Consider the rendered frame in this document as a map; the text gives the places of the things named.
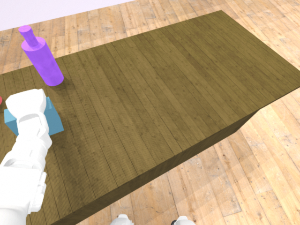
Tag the robot shin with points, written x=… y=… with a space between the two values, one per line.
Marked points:
x=182 y=218
x=122 y=216

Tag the robot left upper arm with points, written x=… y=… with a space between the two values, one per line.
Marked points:
x=21 y=192

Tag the table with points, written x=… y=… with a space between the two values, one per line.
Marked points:
x=137 y=107

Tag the left robot hand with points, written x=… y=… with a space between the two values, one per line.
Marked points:
x=30 y=100

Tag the robot left forearm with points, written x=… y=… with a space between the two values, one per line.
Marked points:
x=32 y=143

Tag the robot right shin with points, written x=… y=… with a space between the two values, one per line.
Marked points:
x=182 y=218

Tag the robot left shin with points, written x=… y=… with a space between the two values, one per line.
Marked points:
x=122 y=216

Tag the sponge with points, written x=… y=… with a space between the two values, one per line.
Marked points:
x=52 y=117

